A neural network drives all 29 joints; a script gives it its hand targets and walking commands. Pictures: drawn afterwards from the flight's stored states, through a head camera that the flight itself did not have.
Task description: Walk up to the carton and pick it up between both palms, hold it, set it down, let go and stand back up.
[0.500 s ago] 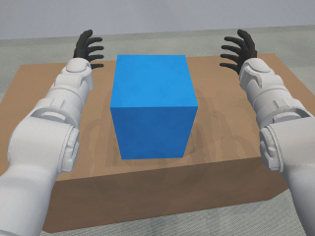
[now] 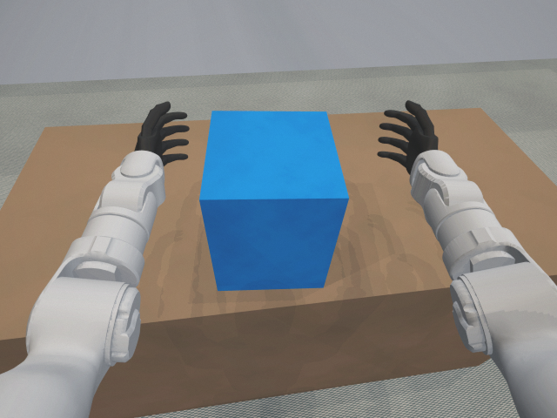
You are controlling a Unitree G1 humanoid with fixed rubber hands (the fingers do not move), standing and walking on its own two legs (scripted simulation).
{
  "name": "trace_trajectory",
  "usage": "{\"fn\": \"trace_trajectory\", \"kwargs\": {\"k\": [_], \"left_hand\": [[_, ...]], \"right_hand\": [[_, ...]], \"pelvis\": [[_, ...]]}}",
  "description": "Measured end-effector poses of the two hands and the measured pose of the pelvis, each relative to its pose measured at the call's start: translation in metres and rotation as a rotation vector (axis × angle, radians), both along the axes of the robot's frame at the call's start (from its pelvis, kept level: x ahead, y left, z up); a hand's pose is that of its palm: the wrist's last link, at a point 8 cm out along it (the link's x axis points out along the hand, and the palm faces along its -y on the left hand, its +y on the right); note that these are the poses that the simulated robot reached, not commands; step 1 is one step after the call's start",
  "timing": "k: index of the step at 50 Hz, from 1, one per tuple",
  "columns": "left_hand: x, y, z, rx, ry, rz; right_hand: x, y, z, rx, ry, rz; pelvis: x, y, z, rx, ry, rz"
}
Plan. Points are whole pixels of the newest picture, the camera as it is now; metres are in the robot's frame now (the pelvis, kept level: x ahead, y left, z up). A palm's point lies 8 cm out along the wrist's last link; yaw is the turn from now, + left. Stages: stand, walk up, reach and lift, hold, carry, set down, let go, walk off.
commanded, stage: set down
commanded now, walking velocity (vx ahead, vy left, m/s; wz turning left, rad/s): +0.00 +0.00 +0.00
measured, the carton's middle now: (270, 203) +0.48 +0.03 +0.02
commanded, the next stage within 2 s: none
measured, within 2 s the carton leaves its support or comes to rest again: neither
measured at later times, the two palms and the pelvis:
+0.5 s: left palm (142, 215) +0.37 +0.21 +0.11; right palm (409, 209) +0.40 -0.17 +0.11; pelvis -0.02 +0.00 +0.00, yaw +0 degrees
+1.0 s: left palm (147, 292) +0.29 +0.20 +0.04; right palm (423, 286) +0.31 -0.19 +0.05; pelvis -0.01 +0.01 +0.00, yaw -1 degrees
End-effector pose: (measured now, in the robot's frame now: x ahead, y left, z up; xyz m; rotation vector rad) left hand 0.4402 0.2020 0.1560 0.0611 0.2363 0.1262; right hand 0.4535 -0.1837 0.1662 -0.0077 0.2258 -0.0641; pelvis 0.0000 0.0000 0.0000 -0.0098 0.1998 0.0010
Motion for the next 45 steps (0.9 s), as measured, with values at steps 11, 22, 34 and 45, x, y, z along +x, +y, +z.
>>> {"fn": "trace_trajectory", "kwargs": {"k": [11, 22, 34, 45], "left_hand": [[-0.039, 0.000, -0.027, -0.026, 0.020, 0.031], [-0.060, 0.008, -0.042, -0.033, 0.014, 0.055], [-0.107, 0.004, -0.083, -0.039, 0.018, 0.042], [-0.128, -0.003, -0.098, -0.037, -0.015, 0.055]], "right_hand": [[-0.034, -0.011, -0.027, -0.002, 0.009, 0.014], [-0.049, 0.014, -0.044, -0.004, 0.032, 0.056], [-0.100, -0.011, -0.078, -0.013, -0.004, -0.002], [-0.129, -0.006, -0.105, -0.003, 0.002, 0.054]], "pelvis": [[-0.011, 0.000, 0.001, 0.006, -0.076, -0.013], [-0.020, 0.000, 0.000, 0.010, -0.078, -0.002], [-0.010, 0.007, 0.002, 0.006, -0.172, -0.005], [-0.012, 0.009, 0.002, 0.011, -0.192, -0.021]]}}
